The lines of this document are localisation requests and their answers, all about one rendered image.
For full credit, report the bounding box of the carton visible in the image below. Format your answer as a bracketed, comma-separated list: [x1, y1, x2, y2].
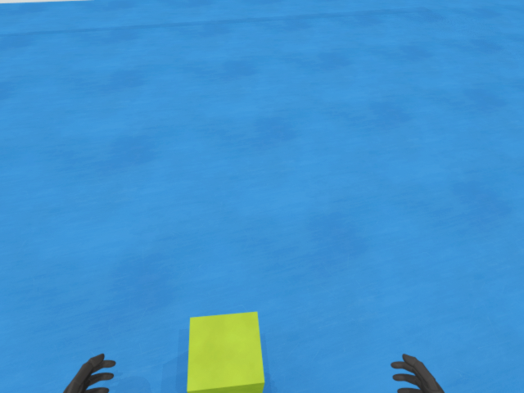
[187, 312, 264, 393]

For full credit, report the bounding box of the robot left hand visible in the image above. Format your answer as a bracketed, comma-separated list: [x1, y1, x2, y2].
[63, 354, 115, 393]

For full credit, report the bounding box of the robot right hand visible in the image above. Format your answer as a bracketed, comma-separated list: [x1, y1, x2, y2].
[391, 354, 444, 393]

